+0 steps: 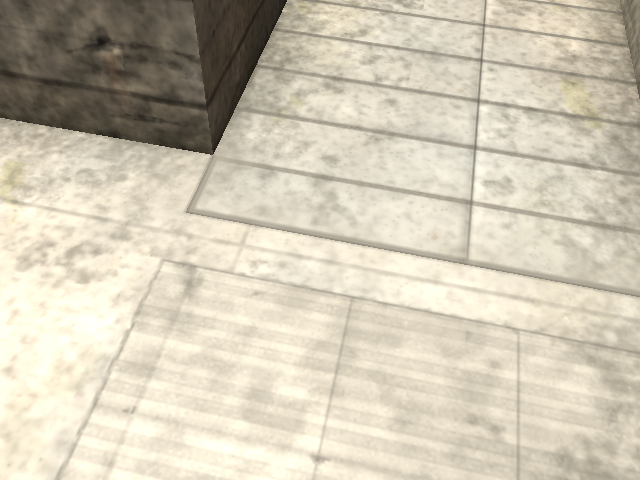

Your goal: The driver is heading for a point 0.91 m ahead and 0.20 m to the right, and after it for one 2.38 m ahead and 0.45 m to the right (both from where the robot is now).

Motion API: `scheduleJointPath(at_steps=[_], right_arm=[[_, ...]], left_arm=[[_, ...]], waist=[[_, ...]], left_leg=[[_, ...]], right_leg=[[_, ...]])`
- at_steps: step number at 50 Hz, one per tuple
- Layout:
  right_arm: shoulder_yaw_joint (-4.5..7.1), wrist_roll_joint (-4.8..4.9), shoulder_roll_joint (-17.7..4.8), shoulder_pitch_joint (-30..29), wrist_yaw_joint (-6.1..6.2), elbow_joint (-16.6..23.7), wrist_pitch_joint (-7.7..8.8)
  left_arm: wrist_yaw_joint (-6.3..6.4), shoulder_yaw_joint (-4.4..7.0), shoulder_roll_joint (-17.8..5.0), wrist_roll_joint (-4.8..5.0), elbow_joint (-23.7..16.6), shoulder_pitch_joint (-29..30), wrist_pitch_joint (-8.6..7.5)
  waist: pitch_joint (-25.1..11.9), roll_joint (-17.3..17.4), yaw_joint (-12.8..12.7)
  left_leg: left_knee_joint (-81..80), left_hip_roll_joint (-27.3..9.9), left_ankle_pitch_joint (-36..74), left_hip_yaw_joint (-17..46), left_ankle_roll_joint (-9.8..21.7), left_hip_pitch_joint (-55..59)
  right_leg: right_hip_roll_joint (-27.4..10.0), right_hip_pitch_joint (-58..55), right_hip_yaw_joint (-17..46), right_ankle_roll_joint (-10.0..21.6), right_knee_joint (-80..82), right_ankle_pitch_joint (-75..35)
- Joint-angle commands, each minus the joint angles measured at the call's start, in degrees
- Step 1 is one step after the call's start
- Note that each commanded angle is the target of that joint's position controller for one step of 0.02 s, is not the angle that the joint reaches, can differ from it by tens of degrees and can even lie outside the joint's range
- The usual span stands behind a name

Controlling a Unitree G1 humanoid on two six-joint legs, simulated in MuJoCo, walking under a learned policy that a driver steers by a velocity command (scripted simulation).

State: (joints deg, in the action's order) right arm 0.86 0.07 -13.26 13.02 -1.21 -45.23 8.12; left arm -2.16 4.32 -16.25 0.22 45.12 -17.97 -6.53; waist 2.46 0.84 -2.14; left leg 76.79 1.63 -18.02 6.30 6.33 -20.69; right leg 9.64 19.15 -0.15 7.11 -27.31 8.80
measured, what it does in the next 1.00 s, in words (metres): walks ahead, turning right: left foot, then right foot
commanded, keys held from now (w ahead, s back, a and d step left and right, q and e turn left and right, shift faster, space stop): w+e+shift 0.66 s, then w+q+shift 0.34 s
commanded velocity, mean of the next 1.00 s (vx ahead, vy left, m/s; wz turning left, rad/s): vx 1.00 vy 0.00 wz -0.55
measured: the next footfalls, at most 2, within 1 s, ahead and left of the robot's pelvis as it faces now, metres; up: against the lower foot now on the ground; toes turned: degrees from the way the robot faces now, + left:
left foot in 0.28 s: +0.48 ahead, +0.15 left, +0.00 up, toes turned -22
right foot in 0.74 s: +0.73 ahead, -0.28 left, +0.00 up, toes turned -43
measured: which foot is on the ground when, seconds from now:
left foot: up 0.00-0.26, down 0.28-0.74, up 0.76-1.00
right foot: down 0.00-0.30, up 0.32-0.72, down 0.74-1.00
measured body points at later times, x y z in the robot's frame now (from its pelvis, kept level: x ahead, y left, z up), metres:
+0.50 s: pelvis +0.43 +0.02 +0.01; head +0.43 +0.01 +0.46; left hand +0.71 +0.20 -0.06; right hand +0.34 -0.27 -0.11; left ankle +0.45 +0.16 -0.73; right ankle +0.41 -0.10 -0.62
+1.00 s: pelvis +0.78 -0.23 +0.01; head +0.78 -0.24 +0.46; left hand +0.94 -0.02 -0.11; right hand +0.75 -0.54 -0.09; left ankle +0.98 -0.14 -0.61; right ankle +0.70 -0.25 -0.73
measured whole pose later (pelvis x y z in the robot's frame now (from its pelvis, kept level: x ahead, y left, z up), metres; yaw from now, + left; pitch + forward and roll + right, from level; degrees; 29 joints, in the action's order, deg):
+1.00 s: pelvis +0.78 -0.23 +0.01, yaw -35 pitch -1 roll -2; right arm 1.4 2.8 -17.2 11.9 -0.8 -41.8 3.3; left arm -1.8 2.1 -14.8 -1.8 46.8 -25.9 -6.6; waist 1.0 3.0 -2.5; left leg 70.7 -8.4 -5.8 5.8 2.0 -44.4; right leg 4.2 3.4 -9.6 4.8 -21.1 17.0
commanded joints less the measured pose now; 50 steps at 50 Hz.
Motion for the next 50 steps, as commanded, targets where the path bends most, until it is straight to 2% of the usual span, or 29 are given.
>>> scheduleJointPath(at_steps=[1,3,6,8,11,13,14,15,16,17,19,20,21,23,27,31,34,36,37,38,39,40,41,42,43,44,45,47,50], right_arm=[[0.64,-0.91,-4.4,-2.0,0.24,7.3,2.11],[0.28,-1.35,-4.0,-4.3,0.89,9.1,1.81],[-0.94,-1.82,-2.2,-15.3,0.78,13.5,2.22],[-0.39,-0.98,-2.6,-17.8,0.74,15.0,2.16],[1.86,1.32,-6.9,-18.4,1.65,16.3,1.67],[4.04,1.75,-10.2,-11.2,2.17,15.6,2.09],[5.00,1.89,-11.8,0.8,2.58,13.8,2.03],[6.00,1.83,-16.2,15.2,3.22,11.8,0.99],[6.19,0.04,-18.9,15.0,1.65,9.6,0.81],[5.21,-0.23,-11.4,10.9,1.61,11.4,0.19],[4.21,-0.30,-7.8,7.4,1.75,9.4,-0.83],[3.96,-1.00,-6.8,5.4,1.52,8.4,-0.98],[3.71,-1.41,-5.9,4.1,1.31,7.2,-0.89],[3.53,-0.13,-4.4,1.9,0.67,5.5,-0.61],[4.29,-0.20,-8.2,-1.2,1.16,4.0,-0.22],[4.48,-0.35,-12.2,4.1,1.76,1.7,-0.41],[4.82,-0.98,-17.0,8.4,2.13,0.6,-1.14],[5.09,-0.60,-20.2,7.8,2.31,0.1,-1.87],[4.55,-0.33,-19.9,3.9,2.23,0.6,-2.26],[1.50,-2.04,-9.8,8.3,1.69,1.8,-1.62],[-0.21,2.74,-7.1,18.0,0.53,2.3,0.98],[1.64,5.72,-14.5,7.0,0.50,2.6,1.78],[1.19,6.27,-12.7,1.9,0.57,5.4,1.68],[0.35,4.45,-10.2,0.5,0.89,5.5,0.95],[0.72,2.92,-10.0,2.7,0.95,4.6,-0.44],[1.00,2.75,-9.6,5.7,0.67,3.7,-2.11],[1.14,2.85,-8.1,7.5,0.59,3.0,-3.37],[1.04,2.96,-6.1,6.1,0.52,3.3,-5.17],[1.10,2.41,-5.7,-0.4,0.21,6.3,-5.21]], left_arm=[[-0.18,-0.05,-2.8,0.40,-3.4,-1.1,-1.03],[0.58,-0.44,-2.4,1.54,-2.8,-2.2,-0.85],[2.17,0.22,-4.4,2.03,-3.4,-2.9,-0.40],[2.23,0.76,-5.7,2.48,-2.8,-5.8,0.01],[2.41,0.60,-4.4,3.54,-2.1,-8.6,0.58],[2.30,0.73,-4.6,2.85,-2.2,-8.1,1.32],[1.97,0.43,-4.2,1.43,-3.8,-5.2,1.68],[1.92,-1.29,1.3,-1.04,-5.8,-6.1,1.61],[1.89,-3.08,4.4,4.24,-8.4,-14.8,0.85],[2.85,-2.40,-0.5,5.30,-6.2,-11.3,1.60],[2.55,-1.81,-2.3,2.35,-8.2,0.4,2.47],[2.16,-1.47,-1.9,1.32,-9.4,3.3,2.72],[1.51,-1.49,-0.5,1.86,-10.4,3.5,3.30],[0.95,-1.92,1.2,2.91,-12.2,4.3,4.69],[0.01,-2.19,-0.4,1.55,-14.2,7.9,4.78],[-1.75,-2.02,-2.3,1.42,-16.5,17.8,3.78],[-2.63,-1.02,-5.0,1.69,-18.4,19.5,3.26],[-1.68,1.25,-9.0,1.31,-16.7,6.3,3.99],[-0.31,3.61,-12.6,1.96,-11.9,-10.5,4.72],[0.97,3.58,-16.6,2.07,-8.6,-14.3,4.97],[0.66,2.16,-15.9,-0.98,-11.2,-12.5,3.86],[0.48,1.23,-9.5,-2.15,-10.3,-13.3,3.03],[0.55,0.88,-9.3,-1.74,-8.8,-11.1,1.93],[0.46,0.52,-8.6,-1.48,-8.4,-5.9,0.90],[0.31,-0.18,-6.2,-2.28,-8.1,-2.0,0.03],[0.09,-0.69,-4.9,-2.87,-7.7,-0.1,-0.59],[0.06,-0.93,-4.0,-2.20,-6.3,0.1,-0.90],[0.03,-1.22,-3.3,-1.37,-4.2,0.1,-1.55],[0.95,-1.53,-3.0,-2.45,-2.7,-0.3,-2.01]], waist=[[-1.8,2.1,3.9],[1.6,1.1,4.9],[4.8,-0.8,1.5],[3.0,-3.4,-0.6],[1.2,-5.6,-0.8],[-3.9,-6.1,4.3],[-12.1,-6.1,10.6],[-23.6,3.4,13.8],[-30.5,31.8,7.1],[-19.9,20.3,9.0],[-6.1,1.2,8.6],[-3.1,-0.2,7.0],[-1.3,1.7,5.0],[0.4,3.7,2.9],[4.0,1.3,0.9],[6.9,-2.4,4.7],[3.0,3.0,2.9],[-4.4,8.1,-6.4],[-10.1,6.1,-15.8],[-13.8,-10.7,-10.2],[-30.5,-18.8,-4.2],[-23.6,-8.0,-9.7],[-10.8,-4.3,-6.8],[-5.1,3.3,-3.1],[-3.0,2.7,0.1],[-2.2,0.9,2.6],[-1.6,-0.6,3.8],[1.3,-2.0,4.3],[4.4,-3.5,3.0]], left_leg=[[-7.2,-5.2,0.9,3.1,-1.6,-18.0],[-14.7,-6.2,1.0,1.1,-4.3,-17.4],[-34.2,-3.6,16.9,-3.2,-7.0,-5.7],[-40.5,-0.8,26.9,-3.5,-8.3,5.3],[-47.9,-0.3,23.1,-0.3,-8.9,6.9],[-49.7,-0.1,15.2,-1.0,-6.5,13.2],[-46.0,-4.9,12.0,1.5,-3.8,27.3],[-44.7,-16.6,-0.5,14.9,-0.6,44.9],[-58.0,-30.0,-24.0,50.4,9.0,54.3],[-61.3,-26.2,-34.1,48.3,6.9,47.2],[-60.6,-21.7,-9.4,26.5,3.5,31.0],[-61.4,-19.2,-2.0,20.2,3.2,24.4],[-62.2,-17.9,2.4,14.8,2.6,19.8],[-64.9,-17.4,6.1,8.4,2.4,15.4],[-67.9,-15.2,17.5,-5.8,1.1,11.6],[-69.6,-13.3,25.4,-15.5,-2.4,16.2],[-61.7,-14.5,64.1,-17.9,-3.6,21.0],[-45.6,-17.6,83.4,-15.8,-0.9,21.0],[-27.2,-15.6,76.1,-15.7,-1.3,11.6],[-0.1,-6.5,2.3,-14.0,-2.2,-7.9],[15.3,0.8,-15.4,2.0,-1.0,-19.9],[14.4,-1.3,-9.5,4.7,-0.5,-23.8],[10.6,-3.4,-5.8,2.5,-0.8,-26.6],[6.6,-6.9,-1.8,1.8,-1.6,-24.7],[3.8,-9.6,2.6,2.2,-2.2,-20.2],[3.2,-11.2,5.3,2.9,-3.0,-15.9],[2.1,-11.9,5.7,2.7,-3.6,-15.2],[-0.1,-12.8,9.1,2.2,-4.3,-18.6],[-10.2,-10.8,20.5,-1.0,-4.9,-21.4]], right_leg=[[-15.2,-13.1,31.7,11.9,17.5,8.5],[-14.6,-5.6,29.0,12.1,18.4,5.2],[-9.9,8.0,21.8,8.9,19.2,1.2],[-9.8,12.0,22.4,6.6,18.4,2.7],[-11.2,0.9,26.5,4.1,12.1,3.9],[-10.3,-5.5,25.3,1.3,-1.3,-12.6],[-9.0,-0.4,22.8,-0.7,-15.8,-15.3],[-5.7,9.2,17.2,-1.6,-36.0,3.0],[-5.1,26.8,12.4,-2.8,-53.3,21.8],[-10.4,33.9,10.8,-2.9,-59.0,16.8],[-14.2,33.1,7.0,-3.0,-57.5,10.1],[-15.9,30.6,7.1,-2.8,-54.1,8.5],[-17.8,28.4,7.3,-2.7,-52.4,8.6],[-19.9,28.7,6.9,-2.9,-51.1,8.6],[-19.9,29.5,5.5,-4.4,-41.7,-4.5],[-16.5,24.4,-2.8,-2.5,-24.2,-14.2],[-9.1,11.6,-9.2,0.6,-18.6,-9.0],[-5.8,-5.3,-7.3,4.4,-17.0,1.0],[-7.5,-25.4,-3.4,7.3,-9.1,-3.0],[-18.3,-42.3,12.9,7.4,-13.5,-2.0],[-32.7,-52.7,46.8,17.8,2.0,18.8],[-31.0,-44.8,45.7,13.7,11.8,29.9],[-30.1,-33.7,38.6,11.8,14.4,28.4],[-29.0,-23.3,32.5,9.9,15.1,22.7],[-27.1,-15.3,26.2,8.6,14.9,17.9],[-25.7,-9.4,20.6,7.0,15.6,13.5],[-24.2,-7.3,15.3,5.4,16.6,10.0],[-22.2,-4.4,5.4,1.9,18.5,3.0],[-16.8,-2.7,-6.5,-1.8,20.6,-7.5]])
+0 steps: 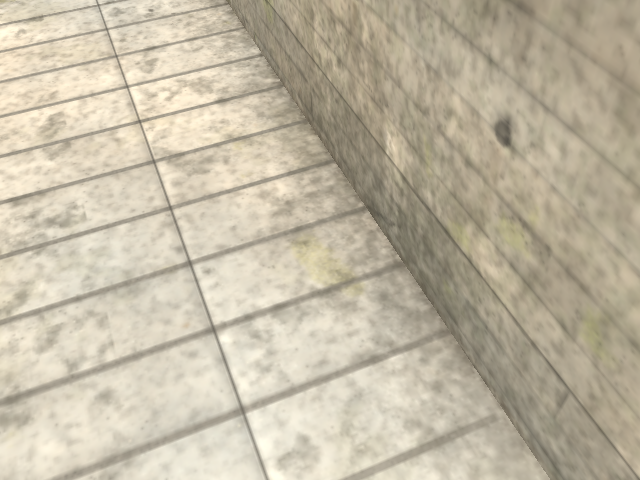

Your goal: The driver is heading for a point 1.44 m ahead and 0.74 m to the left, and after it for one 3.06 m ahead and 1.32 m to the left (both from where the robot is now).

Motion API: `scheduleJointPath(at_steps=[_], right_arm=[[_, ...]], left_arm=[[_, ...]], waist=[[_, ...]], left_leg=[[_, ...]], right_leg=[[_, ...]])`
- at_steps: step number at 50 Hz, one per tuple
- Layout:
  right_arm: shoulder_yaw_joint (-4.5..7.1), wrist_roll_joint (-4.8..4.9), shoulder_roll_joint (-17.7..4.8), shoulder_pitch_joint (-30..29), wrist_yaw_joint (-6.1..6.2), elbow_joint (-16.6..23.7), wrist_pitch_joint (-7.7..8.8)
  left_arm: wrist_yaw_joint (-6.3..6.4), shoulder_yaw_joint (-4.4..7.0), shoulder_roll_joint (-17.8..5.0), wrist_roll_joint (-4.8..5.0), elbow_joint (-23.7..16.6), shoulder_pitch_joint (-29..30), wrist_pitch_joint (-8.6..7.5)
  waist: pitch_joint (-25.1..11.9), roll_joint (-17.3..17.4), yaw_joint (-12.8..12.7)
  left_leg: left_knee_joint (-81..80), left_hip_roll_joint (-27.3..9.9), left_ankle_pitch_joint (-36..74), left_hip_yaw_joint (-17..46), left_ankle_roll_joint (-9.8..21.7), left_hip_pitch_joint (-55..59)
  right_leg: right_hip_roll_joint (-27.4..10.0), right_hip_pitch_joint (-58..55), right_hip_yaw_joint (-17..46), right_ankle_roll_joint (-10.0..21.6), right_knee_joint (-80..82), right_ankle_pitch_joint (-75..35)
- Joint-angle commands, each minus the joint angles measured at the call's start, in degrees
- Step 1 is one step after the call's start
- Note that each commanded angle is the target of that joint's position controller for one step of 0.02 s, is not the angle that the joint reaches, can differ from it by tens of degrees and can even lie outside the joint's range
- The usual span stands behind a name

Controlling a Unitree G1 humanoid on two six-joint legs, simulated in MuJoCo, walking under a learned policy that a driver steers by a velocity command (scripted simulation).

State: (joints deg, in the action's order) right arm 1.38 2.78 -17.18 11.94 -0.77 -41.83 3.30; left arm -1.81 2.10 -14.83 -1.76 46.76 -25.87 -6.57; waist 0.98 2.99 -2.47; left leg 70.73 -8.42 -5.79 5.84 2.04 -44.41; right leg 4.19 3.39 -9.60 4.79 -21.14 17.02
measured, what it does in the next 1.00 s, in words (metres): walks ahead, turning left: left foot, then right foot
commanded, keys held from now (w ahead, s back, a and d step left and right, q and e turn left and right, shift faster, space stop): w+q+shift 0.92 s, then w+e+shift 0.08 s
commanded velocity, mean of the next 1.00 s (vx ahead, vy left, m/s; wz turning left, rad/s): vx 1.00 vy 0.00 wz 0.85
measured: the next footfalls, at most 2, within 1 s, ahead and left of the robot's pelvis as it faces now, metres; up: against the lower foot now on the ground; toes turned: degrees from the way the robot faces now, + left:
left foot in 0.24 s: +0.42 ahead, +0.10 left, +0.00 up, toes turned +13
right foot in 0.66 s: +0.88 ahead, +0.09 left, +0.00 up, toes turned +42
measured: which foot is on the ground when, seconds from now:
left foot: up 0.00-0.22, down 0.24-0.68, up 0.70-1.00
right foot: down 0.00-0.24, up 0.26-0.64, down 0.66-1.00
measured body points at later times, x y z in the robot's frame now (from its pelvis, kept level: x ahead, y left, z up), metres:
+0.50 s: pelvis +0.45 +0.09 +0.00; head +0.46 +0.10 +0.45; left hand +0.61 +0.40 -0.03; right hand +0.56 -0.15 -0.12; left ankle +0.38 +0.10 -0.74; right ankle +0.70 -0.06 -0.65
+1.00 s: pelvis +0.86 +0.27 -0.02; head +0.85 +0.29 +0.43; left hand +0.58 +0.37 -0.16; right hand +1.20 +0.32 -0.06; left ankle +0.86 +0.50 -0.66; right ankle +0.85 +0.06 -0.74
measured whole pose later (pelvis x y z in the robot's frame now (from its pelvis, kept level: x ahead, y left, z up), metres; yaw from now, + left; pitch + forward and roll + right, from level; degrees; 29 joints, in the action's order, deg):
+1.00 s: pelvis +0.86 +0.27 -0.02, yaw +55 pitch -1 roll -5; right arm 4.3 3.7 -18.2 6.4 -1.0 -29.5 0.3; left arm 1.3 4.5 -17.6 -0.3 53.7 -29.3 -5.2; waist 1.8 2.7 -6.0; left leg 64.2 -6.4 -3.7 3.6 3.6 -50.3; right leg 1.6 -8.4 -12.5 -2.3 -19.4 26.2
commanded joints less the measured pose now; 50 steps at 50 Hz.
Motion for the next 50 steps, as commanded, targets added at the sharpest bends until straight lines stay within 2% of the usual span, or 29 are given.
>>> scheduleJointPath(at_steps=[1,5,8,10,11,12,13,14,15,16,17,19,20,24,26,30,31,32,33,34,35,36,37,38,39,41,43,46,50], right_arm=[[0.64,-0.43,-1.9,-1.4,-0.53,3.6,0.00],[0.71,-0.75,-1.7,-8.7,-3.26,7.3,1.42],[1.60,-0.20,-3.7,-10.2,-5.19,10.2,2.05],[2.80,0.19,-5.6,1.3,-5.15,9.5,0.79],[4.70,-0.12,-9.7,15.0,-4.70,6.2,-0.30],[6.50,-0.44,-13.2,29.4,-3.64,2.2,-0.78],[6.40,-1.59,-15.2,27.3,-2.55,0.0,-1.30],[4.59,-3.72,-13.8,18.2,-1.92,5.2,0.09],[4.79,-3.48,-9.1,18.6,-1.42,7.3,0.47],[4.13,-3.73,-7.0,16.9,-1.73,6.2,1.53],[3.55,-3.30,-5.8,12.4,-2.19,7.2,2.20],[3.63,-2.54,-6.5,7.1,-1.66,8.1,2.28],[3.47,-2.34,-5.8,7.2,-1.23,7.7,2.15],[3.22,0.58,-6.6,11.1,0.64,3.7,2.18],[3.70,0.48,-7.5,14.2,0.52,1.4,1.89],[4.26,0.64,-5.6,14.7,0.35,-0.7,2.37],[4.68,0.58,-6.8,14.5,0.33,-0.4,2.35],[5.02,-0.13,-8.1,12.2,0.05,0.4,1.99],[3.95,-2.19,-6.1,8.3,-0.26,2.6,1.49],[1.95,-2.15,2.3,16.4,-0.53,4.0,0.96],[0.36,1.64,2.7,21.8,-0.22,6.2,0.73],[1.28,2.33,-2.1,14.6,0.90,5.5,0.32],[1.94,0.68,-5.3,7.3,1.23,6.9,0.58],[2.27,-1.14,-5.5,3.6,1.73,7.6,0.49],[2.66,-1.29,-5.0,4.4,1.52,7.9,0.00],[2.95,0.54,-3.0,5.5,1.18,8.8,-1.53],[2.80,0.96,-1.4,3.0,0.88,11.1,-2.28],[2.63,0.68,-1.3,0.2,0.13,14.3,-3.33],[2.28,0.96,-0.2,-7.7,-1.26,17.0,-2.09]], left_arm=[[1.06,0.59,-4.6,-0.70,-3.8,6.4,-2.11],[2.15,0.32,-7.6,-0.71,-1.1,1.6,-1.67],[3.57,0.56,-11.7,-1.05,-0.5,1.9,0.47],[4.92,1.70,-15.7,-1.18,-1.9,5.8,2.27],[4.98,2.16,-17.2,-1.30,-3.6,10.9,2.82],[4.18,2.27,-16.9,-0.16,-5.4,16.1,2.46],[2.67,-1.22,-3.6,-1.01,-8.2,17.8,-0.54],[0.84,-2.77,-0.5,2.17,-12.8,7.2,-4.08],[-0.22,-1.81,-8.0,2.30,-14.1,14.9,-6.10],[-0.25,-1.40,-8.1,3.54,-15.4,17.1,-6.26],[0.39,-1.29,-7.6,2.30,-14.3,16.8,-5.57],[1.17,-0.43,-7.8,1.04,-13.0,13.7,-3.30],[1.93,0.52,-9.2,1.62,-11.7,13.3,-2.34],[3.83,0.09,-5.7,-1.65,-17.2,28.1,-1.47],[3.15,-0.27,-3.5,-0.36,-19.0,32.3,-1.43],[3.58,2.09,-8.8,3.70,-18.9,32.1,-1.79],[3.74,3.57,-11.8,3.28,-17.5,27.7,-2.28],[3.86,5.22,-14.9,3.51,-15.9,19.5,-2.55],[3.93,5.87,-15.4,3.79,-13.0,5.5,-1.88],[3.58,5.88,-17.2,1.69,-10.1,-4.4,-1.62],[1.88,6.04,-17.9,1.65,-8.2,-5.1,-1.37],[2.66,5.16,-12.0,1.97,-10.8,0.7,-0.41],[3.31,4.86,-10.5,2.46,-9.6,2.9,0.45],[3.43,4.82,-10.8,2.25,-7.9,3.3,0.59],[3.32,4.13,-8.8,2.12,-6.4,5.3,0.34],[3.22,2.53,-3.1,1.99,-3.1,6.0,0.15],[3.34,2.56,-3.9,2.71,-1.1,7.7,0.16],[3.75,3.01,-7.0,1.64,-1.6,9.7,0.43],[2.29,1.80,-7.9,1.44,2.7,3.7,-0.06]], waist=[[6.1,-5.3,2.4],[7.0,-3.5,-0.7],[4.6,-7.8,1.5],[-0.8,-13.3,10.0],[-6.0,-13.6,17.2],[-10.1,-7.6,24.4],[-2.0,17.9,17.0],[-17.2,21.7,5.6],[-17.6,8.9,11.0],[-8.0,-3.6,6.9],[-4.4,-13.4,2.9],[0.9,-10.9,-1.5],[2.1,-8.8,-1.5],[7.7,-4.5,4.4],[6.4,-0.9,8.2],[3.7,6.9,8.1],[-1.4,7.4,6.2],[-7.1,8.1,0.2],[-17.3,9.7,-7.4],[-27.8,-8.4,-3.9],[-33.0,-32.1,-0.5],[-19.9,-24.8,-3.8],[-10.0,-14.2,-5.4],[-4.4,-4.4,-4.7],[-2.8,-5.0,-1.8],[-0.2,-8.5,0.5],[2.9,-8.9,2.0],[7.5,-7.0,3.0],[13.1,-1.5,2.2]], left_leg=[[-8.2,0.2,11.9,-2.2,-0.6,1.8],[-21.7,3.7,19.0,-7.9,1.5,-0.4],[-27.6,10.0,12.7,-16.3,4.0,7.2],[-23.7,13.9,0.4,-18.4,6.0,18.3],[-23.1,13.8,-4.7,-15.5,8.6,31.9],[-34.8,12.2,1.7,-9.7,11.6,50.0],[-34.2,7.8,11.0,3.3,14.0,58.1],[-43.8,-3.2,-15.9,39.8,27.0,70.1],[-54.8,-4.5,-28.7,48.0,24.6,68.1],[-57.3,-4.1,-28.2,44.4,21.0,56.9],[-57.1,-1.6,-24.5,39.6,18.0,46.2],[-58.8,2.9,-16.3,33.1,18.2,33.2],[-58.7,4.5,-12.1,28.7,17.5,30.7],[-58.1,12.5,3.7,14.1,12.8,13.9],[-59.9,13.0,-2.9,14.4,10.8,12.9],[-52.7,9.7,0.5,20.5,9.1,32.7],[-46.6,9.6,10.7,20.6,8.0,38.2],[-36.9,9.7,21.7,20.0,6.3,40.2],[-21.6,10.0,22.3,17.7,4.3,34.9],[-1.3,14.9,-12.1,13.3,2.6,16.9],[12.4,13.6,-27.4,8.7,2.4,3.9],[16.0,8.5,-21.4,5.3,2.6,-3.9],[15.6,6.9,-17.0,2.0,2.2,-5.8],[13.9,4.8,-13.9,1.4,1.9,-3.9],[10.9,2.5,-10.9,3.1,2.1,-0.8],[9.2,0.5,-10.0,3.0,1.9,0.2],[6.8,-1.1,-8.7,1.9,1.8,-3.5],[4.0,-1.3,-1.9,1.5,0.3,-8.2],[-14.6,3.4,8.2,-3.6,2.7,2.4]], right_leg=[[-10.7,11.7,1.0,-0.2,14.7,-17.4],[-13.3,-0.4,-3.0,-2.3,14.1,-26.8],[-14.8,-7.7,-6.1,-4.5,5.9,-60.7],[-18.5,-8.2,-5.6,-4.0,-9.9,-85.5],[-19.5,-3.0,-3.9,-2.9,-24.4,-89.9],[-13.8,6.9,-4.2,-2.9,-48.1,-71.5],[0.1,32.3,0.5,-4.4,-75.7,9.7],[1.7,49.7,17.4,-3.1,-84.6,15.1],[-0.8,51.8,21.0,0.1,-78.6,7.3],[-3.0,51.1,20.3,0.7,-70.7,3.2],[-6.0,45.2,20.4,0.2,-64.1,0.3],[-7.8,39.2,20.8,-3.0,-57.1,-1.3],[-8.7,38.2,19.6,-4.0,-53.8,-0.7],[-6.5,26.9,11.4,-7.0,-29.2,-16.9],[-3.7,17.5,9.6,-8.0,-16.7,-23.6],[-3.3,16.0,14.6,-8.9,-4.1,-22.9],[-2.8,11.9,14.3,-8.0,-5.2,-20.8],[-2.8,3.7,13.5,-7.2,-6.7,-17.2],[-7.7,-12.5,15.7,-5.4,-13.3,-12.8],[-21.9,-34.4,35.8,2.8,-14.4,3.5],[-32.1,-38.5,65.5,8.0,0.6,32.8],[-28.7,-30.5,60.3,5.1,5.2,36.1],[-25.9,-21.6,47.8,3.2,5.2,23.3],[-23.2,-13.8,40.1,2.4,5.3,11.2],[-21.3,-8.2,33.9,2.0,4.7,2.8],[-18.6,-4.3,23.2,0.8,4.4,-6.5],[-18.3,-1.9,17.0,0.4,5.0,-12.7],[-18.5,1.4,10.2,1.0,8.6,-15.1],[-17.8,9.4,4.2,2.3,15.3,-29.2]])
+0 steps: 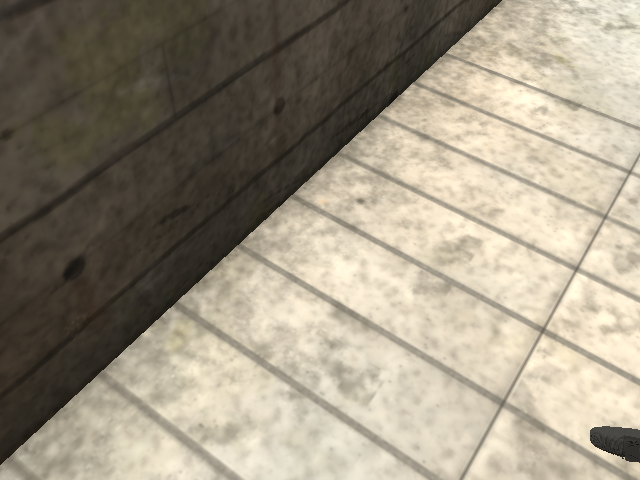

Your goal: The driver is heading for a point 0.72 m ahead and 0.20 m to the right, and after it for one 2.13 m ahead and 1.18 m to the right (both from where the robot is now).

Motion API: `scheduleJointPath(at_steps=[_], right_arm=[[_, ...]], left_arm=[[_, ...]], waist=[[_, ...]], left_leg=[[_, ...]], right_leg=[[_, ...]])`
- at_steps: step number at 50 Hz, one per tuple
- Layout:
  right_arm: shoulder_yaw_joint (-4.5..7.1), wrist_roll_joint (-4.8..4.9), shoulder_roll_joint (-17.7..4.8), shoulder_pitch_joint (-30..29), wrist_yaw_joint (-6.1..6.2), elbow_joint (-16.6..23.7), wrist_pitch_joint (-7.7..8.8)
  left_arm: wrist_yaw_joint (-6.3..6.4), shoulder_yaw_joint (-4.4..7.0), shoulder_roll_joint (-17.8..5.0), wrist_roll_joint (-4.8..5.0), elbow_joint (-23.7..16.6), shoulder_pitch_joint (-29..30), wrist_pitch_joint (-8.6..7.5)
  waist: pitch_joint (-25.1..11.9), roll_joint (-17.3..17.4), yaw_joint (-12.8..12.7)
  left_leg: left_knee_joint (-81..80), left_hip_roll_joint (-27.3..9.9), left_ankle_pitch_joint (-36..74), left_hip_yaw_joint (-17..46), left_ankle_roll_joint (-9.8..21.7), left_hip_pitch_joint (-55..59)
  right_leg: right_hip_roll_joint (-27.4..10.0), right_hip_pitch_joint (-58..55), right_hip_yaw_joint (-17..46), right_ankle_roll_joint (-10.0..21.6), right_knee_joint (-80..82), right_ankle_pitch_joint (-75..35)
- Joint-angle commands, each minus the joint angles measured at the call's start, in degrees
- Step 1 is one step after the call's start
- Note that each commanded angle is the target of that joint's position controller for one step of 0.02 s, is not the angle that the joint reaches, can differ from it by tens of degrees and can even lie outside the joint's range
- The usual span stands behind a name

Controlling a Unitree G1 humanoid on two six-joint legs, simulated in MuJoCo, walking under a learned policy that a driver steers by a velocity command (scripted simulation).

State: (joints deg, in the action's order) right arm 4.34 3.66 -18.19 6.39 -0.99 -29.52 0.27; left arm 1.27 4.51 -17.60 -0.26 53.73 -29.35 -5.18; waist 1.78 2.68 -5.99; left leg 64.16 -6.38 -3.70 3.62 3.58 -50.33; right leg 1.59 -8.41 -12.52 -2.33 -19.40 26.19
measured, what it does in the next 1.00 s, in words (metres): walks ahead, turning right: left foot, then right foot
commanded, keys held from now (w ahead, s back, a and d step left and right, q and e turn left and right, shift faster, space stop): w+e+shift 1.00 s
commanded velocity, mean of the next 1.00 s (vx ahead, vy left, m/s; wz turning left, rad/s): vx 1.00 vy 0.00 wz -0.66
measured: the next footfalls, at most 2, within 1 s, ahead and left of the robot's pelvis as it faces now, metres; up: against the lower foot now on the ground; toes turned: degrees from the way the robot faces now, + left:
left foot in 0.14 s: +0.35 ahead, +0.12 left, +0.00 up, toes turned +1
right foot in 0.60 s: +0.78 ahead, -0.15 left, +0.00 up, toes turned -22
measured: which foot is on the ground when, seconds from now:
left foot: up 0.00-0.12, down 0.14-0.60, up 0.62-1.00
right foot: down 0.00-0.14, up 0.16-0.58, down 0.60-1.00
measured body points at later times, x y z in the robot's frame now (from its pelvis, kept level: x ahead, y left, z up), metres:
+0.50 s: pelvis +0.48 -0.01 +0.00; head +0.49 -0.02 +0.45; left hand +0.74 +0.18 -0.07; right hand +0.39 -0.26 -0.13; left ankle +0.31 +0.12 -0.71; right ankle +0.69 -0.19 -0.64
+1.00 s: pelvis +0.94 -0.16 +0.00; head +0.95 -0.19 +0.45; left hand +1.15 +0.04 -0.10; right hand +1.01 -0.51 -0.02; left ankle +1.17 -0.16 -0.71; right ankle +0.74 -0.13 -0.71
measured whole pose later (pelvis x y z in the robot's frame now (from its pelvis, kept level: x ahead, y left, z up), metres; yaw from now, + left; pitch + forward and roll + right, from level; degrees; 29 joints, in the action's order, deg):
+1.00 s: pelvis +0.94 -0.16 +0.00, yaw -44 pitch +1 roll +1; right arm 1.4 1.8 -15.4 -2.7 0.6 -31.0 7.9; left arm 0.5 4.5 -15.3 2.6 43.0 -23.4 -3.2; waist 1.4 1.6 -5.9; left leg 27.4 0.1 0.2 8.3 -3.7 -29.6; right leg 9.3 -1.4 20.1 6.9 -30.4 29.1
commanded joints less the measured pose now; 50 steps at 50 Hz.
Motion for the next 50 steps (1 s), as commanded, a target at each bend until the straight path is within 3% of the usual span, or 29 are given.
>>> scheduleJointPath(at_steps=[1,4,5,6,7,8,9,10,11,12,14,17,21,24,25,28,29,30,31,32,33,34,35,38,41,43,47,48,50], right_arm=[[-0.44,-0.32,0.3,-4.7,-1.40,5.7,1.30],[0.33,-0.64,-1.8,-9.5,-2.06,8.7,3.07],[1.37,-0.58,-4.1,-4.6,-1.99,8.1,3.20],[2.58,-0.60,-6.5,9.5,-1.71,4.7,2.85],[3.88,-0.36,-9.2,24.4,-0.52,-0.6,2.05],[4.08,-3.86,-16.1,23.1,-0.29,-3.4,3.29],[2.46,-5.47,-9.0,26.1,0.04,-3.1,3.88],[1.29,-5.58,-5.8,23.9,-0.18,-5.5,5.00],[1.20,-5.47,-5.2,20.8,-0.74,-7.5,5.78],[0.58,-5.25,-2.5,17.8,-1.13,-8.7,6.40],[-0.48,-5.26,2.5,14.0,-1.51,-11.0,6.99],[-0.17,-4.28,1.6,10.0,-1.08,-13.2,6.80],[-0.55,-5.74,-0.8,8.7,1.18,-14.1,7.64],[0.06,-5.53,-5.9,12.8,2.48,-15.1,7.38],[0.34,-5.46,-7.7,12.8,2.72,-15.1,6.71],[1.29,-5.27,-12.4,8.2,2.93,-13.5,3.96],[1.40,-4.75,-12.7,3.9,2.62,-12.0,4.09],[0.71,-2.75,-8.9,-2.7,1.83,-11.1,5.72],[-3.11,-3.94,4.9,11.0,0.30,-7.7,8.76],[-3.76,-1.85,2.3,12.8,-0.48,-3.5,11.12],[-2.39,-0.91,-3.9,4.2,-0.39,-2.6,11.69],[-1.92,-0.99,-4.0,1.2,0.50,-2.4,11.20],[-2.49,-2.50,-1.8,1.8,0.82,-2.9,10.06],[-1.70,-4.13,-3.1,3.7,1.55,-3.9,7.29],[-2.62,-5.70,0.1,-9.1,2.07,0.8,7.25],[-3.27,-4.87,2.5,-14.7,1.67,2.8,7.44],[-0.43,-1.85,-3.5,-13.2,1.67,2.4,8.08],[0.62,-1.40,-5.4,-10.2,1.84,1.7,8.19],[3.47,-0.57,-9.4,9.1,2.64,-2.5,7.93]], left_arm=[[-0.89,-0.60,-6.8,0.75,-3.0,5.0,-1.15],[-0.54,-1.01,-11.5,0.93,0.5,1.0,-0.84],[-0.14,-1.10,-12.9,0.49,1.3,0.8,-0.58],[-0.29,-1.21,-13.9,-0.13,2.0,3.2,-0.06],[-0.25,-1.48,-12.9,-0.32,0.8,6.4,-0.23],[-1.49,-4.72,1.4,0.57,-3.4,-3.9,-1.23],[-1.78,-3.56,-4.5,3.54,-4.3,1.8,-3.59],[-1.20,-2.52,-5.5,5.45,-7.4,9.7,-3.57],[-0.92,-3.34,-3.0,5.01,-9.1,12.9,-3.24],[-1.06,-3.45,-1.2,3.46,-9.2,14.2,-2.39],[-2.41,-3.63,3.0,3.18,-8.7,8.6,0.35],[-2.80,-3.36,3.5,2.90,-10.2,9.8,2.84],[-3.36,-3.21,1.2,2.14,-14.6,20.2,2.38],[-6.34,-2.53,-0.6,1.48,-16.9,26.0,1.25],[-6.81,-1.58,-2.3,2.19,-16.8,24.2,0.89],[-5.91,2.13,-9.8,3.98,-14.3,6.3,2.43],[-5.18,4.46,-14.3,3.14,-10.2,-8.4,3.93],[-3.53,5.45,-14.9,2.82,-8.2,-14.2,5.20],[-4.52,2.50,-12.9,0.05,-9.5,-2.2,3.89],[-4.45,1.55,-9.0,-1.25,-14.2,2.8,2.69],[-4.65,1.76,-7.6,-0.42,-14.5,1.8,1.35],[-5.14,0.95,-5.4,0.40,-14.1,4.6,0.11],[-5.32,0.79,-5.7,0.53,-14.9,8.7,-0.60],[-3.06,0.41,-5.1,1.11,-16.6,13.5,-0.65],[-0.80,0.11,-3.9,2.47,-15.7,10.4,-0.17],[-0.43,0.56,-4.4,2.61,-14.3,8.4,0.93],[-0.10,1.54,-4.6,3.79,-12.9,7.1,1.60],[-0.12,1.91,-4.8,3.68,-13.3,8.5,1.37],[-1.46,1.98,-4.8,1.97,-14.4,11.9,1.28]], waist=[[12.9,-0.4,5.3],[8.9,-5.8,7.9],[3.9,-9.5,12.2],[-4.6,-13.0,20.6],[-11.4,-12.5,27.6],[-23.3,12.8,13.3],[-28.0,12.7,16.6],[-14.5,8.7,15.9],[-6.4,2.2,13.3],[-2.8,-0.9,10.9],[-2.7,0.3,5.6],[2.8,1.0,3.4],[9.7,-0.5,4.3],[8.5,-4.2,6.0],[5.6,-1.7,4.5],[-5.1,8.3,-7.1],[-10.1,7.5,-13.8],[-6.5,-6.5,-17.9],[-5.5,-27.8,2.4],[-19.6,-25.1,3.7],[-10.5,-11.2,1.8],[-4.8,3.0,5.2],[-1.4,5.2,8.5],[2.0,1.6,11.1],[4.1,-0.3,5.5],[2.5,-3.5,1.9],[1.1,-8.6,1.5],[0.3,-10.6,3.5],[-11.4,-9.8,15.3]], left_leg=[[-12.1,2.7,5.5,-4.6,2.1,12.1],[-19.4,7.7,-3.5,-11.2,4.4,19.6],[-21.0,9.0,-7.1,-10.2,5.2,27.8],[-23.9,9.1,-6.6,-7.5,6.4,45.6],[-25.1,3.8,-5.7,0.1,6.9,67.1],[-33.4,-12.4,-22.1,30.1,12.6,82.9],[-46.9,-15.3,-30.0,44.0,11.9,80.1],[-49.3,-15.0,-24.1,37.0,10.6,71.5],[-49.0,-14.0,-15.6,28.3,8.8,62.9],[-49.2,-12.2,-11.3,20.4,7.3,55.3],[-50.4,-9.3,-4.1,9.0,5.0,47.8],[-55.1,-8.0,1.9,-3.2,3.3,41.9],[-60.6,-3.6,3.9,-15.5,1.6,36.7],[-58.9,-4.0,18.2,-20.8,-0.7,43.7],[-55.6,-3.9,31.2,-21.3,-1.4,47.8],[-29.5,-6.9,70.7,-19.9,-1.3,51.5],[-12.2,-7.0,69.8,-16.9,-0.9,44.3],[19.8,5.4,27.4,-17.1,-4.2,31.9],[37.7,12.5,-29.1,-3.7,-4.3,10.0],[40.7,12.8,-27.8,7.1,-1.1,5.0],[35.0,10.8,-23.0,6.1,0.9,2.1],[25.2,7.0,-18.3,6.0,2.0,3.5],[20.3,5.5,-15.9,6.3,0.8,8.5],[7.6,1.9,-14.1,5.5,-3.7,16.8],[-13.9,3.7,-1.2,1.1,-7.0,21.7],[-26.4,6.9,6.8,-0.3,-8.3,26.8],[-36.4,7.5,9.2,2.7,-9.2,32.7],[-37.3,6.9,6.8,3.3,-8.3,33.6],[-32.7,5.7,0.8,2.3,-5.2,53.6]], right_leg=[[-15.8,20.1,6.4,9.8,15.2,-42.8],[-17.8,7.3,7.1,12.2,7.5,-78.4],[-19.0,5.3,8.6,12.2,-0.5,-86.6],[-18.0,9.6,8.8,10.9,-13.6,-87.9],[-13.3,23.5,10.2,8.7,-31.2,-72.7],[-2.1,40.4,16.3,6.9,-56.6,-7.1],[-1.7,44.6,25.1,7.7,-62.7,-3.2],[-3.1,51.0,23.1,7.1,-65.1,-4.8],[-6.1,52.6,22.1,6.9,-62.6,-5.9],[-8.5,51.4,21.3,7.1,-60.0,-9.0],[-11.9,45.5,21.8,7.3,-57.1,-14.4],[-13.3,49.3,20.0,6.1,-55.8,-16.2],[-9.9,51.3,13.6,4.4,-41.5,-30.4],[-6.1,45.3,6.8,7.1,-27.4,-39.1],[-3.5,41.2,4.1,8.0,-26.3,-39.3],[3.1,20.7,0.3,11.0,-31.1,-25.2],[2.2,3.9,5.3,13.8,-28.4,-23.2],[-0.4,-4.9,12.4,17.4,-15.9,-28.9],[-4.5,-9.0,37.0,21.8,-16.9,-28.0],[-13.6,-12.7,62.0,30.3,-1.8,-0.2],[-14.2,-4.4,65.3,26.7,8.0,9.0],[-13.3,5.5,61.8,22.8,8.4,13.0],[-11.5,16.9,58.8,22.6,6.7,10.4],[-4.1,32.0,44.4,21.9,7.3,-3.4],[1.2,36.7,34.5,19.9,6.3,-16.3],[2.7,35.6,33.7,17.0,6.0,-13.1],[-0.2,25.3,39.6,14.2,1.5,-9.2],[-1.0,21.0,40.5,13.6,-1.5,-13.7],[0.7,20.3,36.1,9.6,-23.4,-32.9]])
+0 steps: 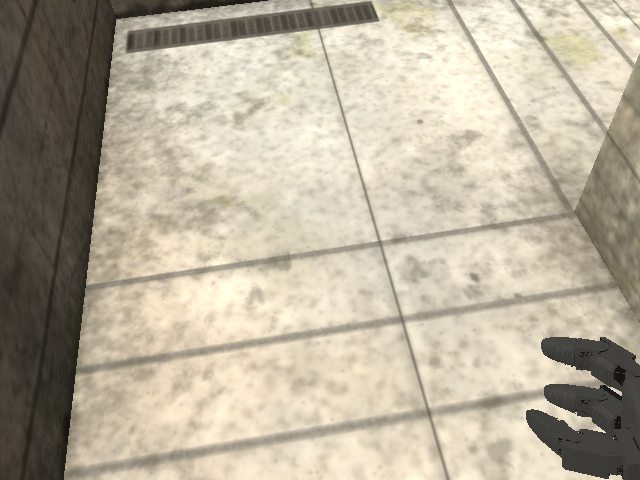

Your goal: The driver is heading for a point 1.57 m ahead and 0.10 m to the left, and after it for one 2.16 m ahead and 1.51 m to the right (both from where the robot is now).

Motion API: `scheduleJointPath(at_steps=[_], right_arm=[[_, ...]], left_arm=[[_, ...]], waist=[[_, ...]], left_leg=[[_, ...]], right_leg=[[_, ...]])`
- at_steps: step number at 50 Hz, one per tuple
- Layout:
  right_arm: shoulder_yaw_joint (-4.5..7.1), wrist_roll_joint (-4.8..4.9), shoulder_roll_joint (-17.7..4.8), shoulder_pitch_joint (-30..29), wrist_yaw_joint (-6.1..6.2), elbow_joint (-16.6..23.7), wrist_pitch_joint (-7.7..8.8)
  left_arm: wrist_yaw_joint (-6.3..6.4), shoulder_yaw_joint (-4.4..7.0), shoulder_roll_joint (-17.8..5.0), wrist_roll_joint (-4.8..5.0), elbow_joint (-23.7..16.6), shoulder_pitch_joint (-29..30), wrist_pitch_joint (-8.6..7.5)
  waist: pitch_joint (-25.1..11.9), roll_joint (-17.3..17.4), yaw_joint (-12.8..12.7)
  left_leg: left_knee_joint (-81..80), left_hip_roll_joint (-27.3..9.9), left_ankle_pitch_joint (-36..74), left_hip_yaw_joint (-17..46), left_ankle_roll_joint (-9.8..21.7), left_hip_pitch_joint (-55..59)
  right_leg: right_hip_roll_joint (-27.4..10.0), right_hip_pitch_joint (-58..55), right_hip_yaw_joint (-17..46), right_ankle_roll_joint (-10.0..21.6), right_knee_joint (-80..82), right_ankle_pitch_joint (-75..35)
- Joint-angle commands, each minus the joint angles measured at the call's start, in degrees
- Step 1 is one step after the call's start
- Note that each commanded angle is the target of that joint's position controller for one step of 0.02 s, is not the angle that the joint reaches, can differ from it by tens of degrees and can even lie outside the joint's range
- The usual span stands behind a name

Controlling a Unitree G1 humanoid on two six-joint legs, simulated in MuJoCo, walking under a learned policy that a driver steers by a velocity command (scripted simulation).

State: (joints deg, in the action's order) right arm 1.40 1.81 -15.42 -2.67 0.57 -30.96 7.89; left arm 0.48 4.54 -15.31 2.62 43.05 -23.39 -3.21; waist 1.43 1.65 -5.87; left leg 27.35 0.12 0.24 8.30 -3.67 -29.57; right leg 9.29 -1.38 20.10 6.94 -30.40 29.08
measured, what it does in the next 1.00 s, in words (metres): walks ahead, turning left: left foot, then right foot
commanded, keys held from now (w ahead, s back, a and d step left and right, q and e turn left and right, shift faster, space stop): w+e+shift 0.14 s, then w+q+shift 0.82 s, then w+e+shift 0.04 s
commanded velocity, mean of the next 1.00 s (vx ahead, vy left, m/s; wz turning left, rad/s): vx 1.00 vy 0.00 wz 0.25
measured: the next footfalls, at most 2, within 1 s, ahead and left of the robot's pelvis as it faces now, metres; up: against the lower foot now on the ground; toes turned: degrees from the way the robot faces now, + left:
left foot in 0.02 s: +0.20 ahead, +0.16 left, +0.00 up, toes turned -10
right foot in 0.46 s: +0.57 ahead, -0.19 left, +0.00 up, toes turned -7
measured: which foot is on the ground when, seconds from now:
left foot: up 0.00-0.00, down 0.02-0.48, up 0.50-0.88, down 0.90-1.00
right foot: down 0.00-0.02, up 0.04-0.44, down 0.46-0.90, up 0.92-1.00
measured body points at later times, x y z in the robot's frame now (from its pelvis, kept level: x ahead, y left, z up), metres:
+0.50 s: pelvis +0.43 -0.03 -0.01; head +0.46 -0.05 +0.43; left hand +0.74 +0.11 -0.03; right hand +0.29 -0.24 -0.15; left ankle +0.19 +0.16 -0.67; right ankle +0.54 -0.18 -0.72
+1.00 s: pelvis +0.86 +0.02 -0.02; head +0.88 +0.04 +0.43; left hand +0.94 +0.31 -0.12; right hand +1.04 -0.23 -0.12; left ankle +0.94 +0.08 -0.72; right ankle +0.73 -0.19 -0.58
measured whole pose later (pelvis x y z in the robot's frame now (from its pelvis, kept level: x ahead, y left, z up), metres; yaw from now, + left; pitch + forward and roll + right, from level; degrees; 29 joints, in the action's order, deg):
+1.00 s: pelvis +0.86 +0.02 -0.02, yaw +20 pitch -2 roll -1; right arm 4.2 1.0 -18.4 16.6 -3.1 -41.3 2.3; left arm -0.7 1.5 -15.2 2.0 41.7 -8.5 -7.6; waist 4.8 -0.4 2.2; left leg 46.1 6.1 -15.9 -4.4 10.2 -28.3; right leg -0.8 12.4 3.7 1.6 -81.1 22.7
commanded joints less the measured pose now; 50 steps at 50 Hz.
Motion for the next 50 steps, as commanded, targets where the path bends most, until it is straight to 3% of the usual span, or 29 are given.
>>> scheduleJointPath(at_steps=[1,2,3,4,5,7,10,13,16,18,21,22,23,24,25,26,27,28,31,34,39,41,44,45,46,47,48,49,50], right_arm=[[6.29,0.18,-12.8,32.2,1.46,-4.4,-0.65],[6.57,-2.90,-17.3,32.5,0.22,-5.2,-0.35],[5.80,-4.36,-12.3,23.9,0.09,-3.7,-0.75],[5.30,-3.07,-8.1,21.8,0.52,-3.9,-1.39],[5.09,-2.82,-7.6,22.6,0.26,-5.9,-1.83],[3.76,-3.37,-3.5,23.4,-0.63,-10.4,-1.42],[1.36,-2.13,2.1,25.6,-2.01,-15.8,-0.39],[1.73,-1.42,-3.1,24.1,-1.26,-16.5,-0.27],[2.32,-0.96,-7.9,27.1,-0.77,-16.9,0.13],[1.96,-0.51,-8.7,31.0,-0.57,-18.9,-0.18],[0.29,-0.23,-8.0,35.8,-0.69,-22.4,-1.34],[0.27,-1.03,-9.4,34.8,-0.79,-22.9,-1.86],[0.51,-2.45,-11.9,29.1,-0.65,-21.1,-1.73],[-1.02,-5.01,-4.8,30.3,-0.41,-17.7,-0.84],[-2.47,0.72,2.1,39.2,-0.87,-16.1,0.49],[-0.96,3.08,-3.1,30.9,-0.18,-15.4,0.04],[-0.58,2.85,-3.8,24.3,0.13,-13.5,-0.26],[-0.66,1.67,-2.3,22.7,0.17,-13.4,-1.08],[0.14,1.24,0.8,24.2,-1.46,-13.4,-5.09],[0.25,0.63,1.2,19.4,-1.83,-10.0,-6.86],[0.77,-0.37,-2.8,10.7,-3.95,-6.1,-6.32],[1.93,0.02,-5.7,10.9,-4.53,-5.4,-6.21],[5.88,1.12,-13.8,29.0,-3.95,-8.5,-7.73],[8.09,1.24,-17.5,40.5,-2.93,-11.9,-8.46],[8.34,1.24,-20.6,36.3,-2.51,-12.7,-8.93],[6.16,-0.97,-19.5,29.8,-3.16,-7.7,-6.48],[5.46,-0.96,-13.2,29.1,-3.45,-5.3,-5.11],[4.92,-1.67,-11.2,28.9,-3.72,-6.9,-3.55],[4.11,-1.74,-8.9,25.6,-3.93,-6.9,-2.40]], left_arm=[[-1.45,-0.15,-1.1,-2.60,-5.5,5.3,-0.95],[-1.86,-2.15,3.9,2.63,-9.0,-5.0,-1.52],[-0.79,-2.13,-1.5,4.36,-7.1,-4.0,-0.93],[-0.41,-1.35,-4.7,2.22,-7.4,4.4,-0.75],[-0.26,-1.17,-5.4,0.40,-8.2,8.6,-0.65],[-1.13,-0.74,-5.1,0.38,-10.4,12.0,-0.64],[-1.54,-2.00,-0.6,1.93,-11.5,11.7,-0.48],[-1.43,-2.61,-1.7,0.30,-14.6,17.1,-0.97],[-2.50,-3.60,-1.4,-2.22,-16.9,26.2,-1.90],[-3.17,-3.58,-1.3,-1.02,-18.5,30.3,-2.76],[-3.74,-1.31,-5.8,-1.08,-18.9,27.2,-3.52],[-3.07,0.31,-8.4,-0.87,-17.0,17.7,-3.16],[-1.67,1.77,-11.3,-1.20,-14.1,2.7,-2.41],[-0.12,2.95,-17.3,-2.76,-10.2,-9.4,-1.36],[-1.07,2.20,-18.0,-5.65,-9.5,-8.0,-1.74],[-1.27,0.81,-10.9,-4.19,-8.5,-5.0,-2.10],[-1.12,-0.30,-7.2,-3.44,-6.4,-2.1,-2.47],[-1.10,-0.54,-5.7,-3.03,-4.7,1.4,-2.87],[-2.04,-1.25,0.1,-3.53,-1.6,8.2,-3.46],[-1.29,-0.77,-1.3,-3.20,-1.0,13.0,-4.08],[0.04,1.38,-10.2,-2.74,-0.9,12.5,-4.26],[-0.09,2.21,-13.9,-2.41,-0.8,11.7,-3.33],[-0.16,3.17,-17.7,-1.44,-1.9,12.9,-0.65],[-0.21,2.45,-15.7,-1.39,-2.0,14.2,-1.01],[-0.81,-0.92,-3.5,-2.75,-3.7,12.8,-3.21],[-1.52,-2.91,-0.7,-1.45,-9.1,4.5,-6.17],[-1.66,-1.84,-8.7,-0.30,-9.7,13.6,-7.83],[-1.42,-1.48,-9.0,1.29,-10.0,16.8,-7.83],[-0.59,-1.92,-7.6,-0.08,-8.0,15.7,-6.86]], waist=[[-21.3,-1.8,18.8],[-27.3,31.4,10.1],[-18.0,22.4,9.0],[-7.9,11.4,11.7],[-3.8,-0.9,12.1],[-0.5,0.8,10.5],[3.1,4.1,7.0],[7.3,0.7,3.4],[9.1,-3.1,7.2],[9.9,-4.0,8.9],[2.7,4.4,6.4],[-3.6,8.3,0.0],[-10.1,10.5,-9.4],[-23.9,-5.6,-9.0],[-35.4,-24.0,-1.6],[-21.9,-16.1,-2.4],[-10.2,-10.7,-2.1],[-5.2,-4.9,0.6],[0.0,-7.6,7.0],[5.2,-5.9,9.0],[6.9,0.0,8.3],[4.8,-1.9,9.5],[-6.0,-8.1,19.9],[-9.8,-4.5,25.1],[-2.2,20.8,17.4],[-17.3,25.7,7.3],[-14.2,10.9,12.0],[-5.8,1.0,10.1],[-4.8,-6.9,7.4]], left_leg=[[11.6,-9.6,-17.9,7.7,4.5,53.2],[-8.0,-25.2,-46.4,47.4,15.0,61.4],[-13.9,-24.6,-60.1,51.0,13.7,52.8],[-12.9,-21.8,-47.2,37.5,11.7,44.2],[-12.0,-18.4,-34.9,26.8,10.3,38.0],[-10.7,-13.0,-19.2,12.8,8.8,31.4],[-13.5,-11.1,-16.5,9.8,12.8,25.1],[-18.1,-13.1,-14.1,9.8,16.3,21.8],[-23.3,-11.9,-3.7,4.6,16.0,15.8],[-24.0,-12.6,1.4,2.5,15.0,17.8],[-13.2,-12.8,29.4,0.2,13.7,26.7],[-1.9,-11.2,38.2,-1.5,12.0,25.5],[15.1,-9.0,34.9,-1.6,9.5,11.8],[38.8,-3.1,-7.3,-1.4,7.4,-0.8],[54.7,1.1,-26.5,4.6,7.7,-8.9],[59.2,-2.2,-24.7,2.7,7.4,-16.5],[58.2,-4.4,-20.6,-0.2,7.3,-20.7],[55.7,-7.5,-17.7,-0.8,7.2,-18.3],[51.9,-11.6,-16.5,-1.3,7.0,-12.2],[45.8,-12.5,-11.2,-3.1,5.7,-14.3],[23.5,-8.9,8.0,-10.6,7.9,-5.8],[19.7,-4.7,5.9,-15.1,10.0,-1.9],[21.1,2.8,-8.7,-19.1,14.3,21.3],[16.7,3.3,-7.6,-14.0,16.5,39.6],[11.5,-1.2,-1.3,0.1,21.6,43.6],[-6.6,-13.1,-33.1,40.5,33.2,52.5],[-15.2,-14.4,-43.6,45.6,28.4,47.7],[-17.1,-14.9,-42.0,42.3,25.5,38.2],[-15.2,-14.1,-36.2,36.2,23.1,30.7]], right_leg=[[-4.7,25.2,-0.1,-0.8,-33.0,-17.9],[-0.1,42.0,-3.6,-2.2,-51.9,4.4],[-7.4,48.9,-8.1,-2.3,-57.4,-3.1],[-9.0,50.8,-12.1,-2.5,-57.5,-7.6],[-11.3,49.3,-13.2,-2.8,-56.3,-9.9],[-15.3,46.9,-12.6,-2.7,-52.1,-13.1],[-15.0,48.2,-10.7,-1.8,-48.7,-12.0],[-17.6,53.8,-12.4,-3.3,-36.9,-18.0],[-15.3,41.8,-18.1,-4.9,-20.3,-29.9],[-13.3,35.7,-20.0,-4.8,-12.8,-31.0],[-7.7,21.3,-22.4,-4.2,-4.8,-27.8],[-5.8,8.9,-23.1,-3.3,-4.4,-23.7],[-10.7,-11.1,-18.7,-2.4,-8.2,-22.0],[-26.0,-29.6,0.6,-2.4,-7.9,-13.3],[-37.1,-32.5,33.5,6.0,12.3,5.7],[-34.4,-24.4,30.0,5.2,17.9,9.1],[-32.7,-15.6,18.0,4.2,17.0,5.3],[-30.5,-6.2,8.2,3.2,16.8,-4.9],[-25.9,7.2,-11.2,1.6,19.2,-18.7],[-24.6,14.1,-23.1,0.1,22.4,-25.4],[-21.9,11.7,-34.4,-1.7,26.4,-29.7],[-22.9,3.1,-35.7,-2.7,21.2,-53.8],[-24.3,1.1,-35.0,-3.2,-9.2,-87.8],[-21.1,12.7,-33.8,-5.3,-29.8,-75.6],[-6.0,32.9,-30.9,-8.3,-60.4,-1.5],[-2.7,48.6,-14.5,-6.9,-68.7,4.9],[-6.7,48.8,-10.4,-3.7,-63.0,-2.3],[-8.7,49.3,-12.4,-2.8,-56.9,-6.2],[-12.5,44.2,-12.1,-2.6,-51.3,-9.5]])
